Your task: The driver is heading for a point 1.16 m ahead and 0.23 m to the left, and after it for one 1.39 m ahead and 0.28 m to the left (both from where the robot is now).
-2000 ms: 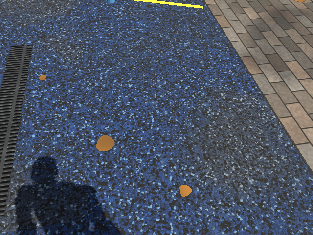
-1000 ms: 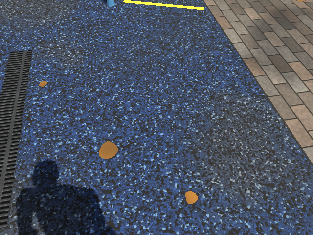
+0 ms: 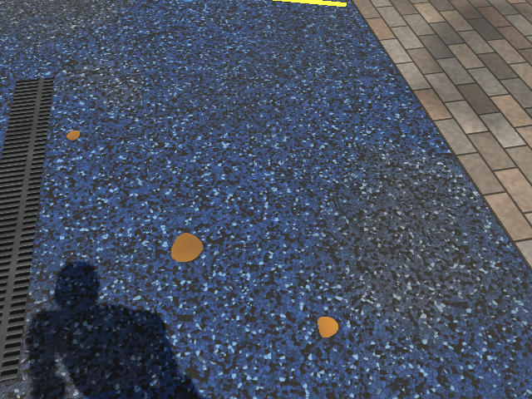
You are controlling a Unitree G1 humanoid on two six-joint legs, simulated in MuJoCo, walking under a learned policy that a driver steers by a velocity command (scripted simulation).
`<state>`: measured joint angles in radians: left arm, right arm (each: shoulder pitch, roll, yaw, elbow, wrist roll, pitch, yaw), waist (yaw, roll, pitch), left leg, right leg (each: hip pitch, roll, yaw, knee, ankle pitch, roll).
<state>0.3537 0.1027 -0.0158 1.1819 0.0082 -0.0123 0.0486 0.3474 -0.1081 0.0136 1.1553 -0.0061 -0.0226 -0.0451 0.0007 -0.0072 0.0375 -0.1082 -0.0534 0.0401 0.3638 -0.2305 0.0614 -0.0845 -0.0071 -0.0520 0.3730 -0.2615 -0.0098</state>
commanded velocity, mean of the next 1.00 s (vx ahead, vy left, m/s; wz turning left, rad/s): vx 0.21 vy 0.00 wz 0.03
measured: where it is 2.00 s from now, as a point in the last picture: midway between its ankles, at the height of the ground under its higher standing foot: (253, 325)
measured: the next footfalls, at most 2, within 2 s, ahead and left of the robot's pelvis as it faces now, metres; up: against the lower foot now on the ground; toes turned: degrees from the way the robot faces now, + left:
right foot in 0.72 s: +0.10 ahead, -0.13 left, +0.00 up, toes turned -5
left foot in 1.20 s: +0.43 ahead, +0.01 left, +0.00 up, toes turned +14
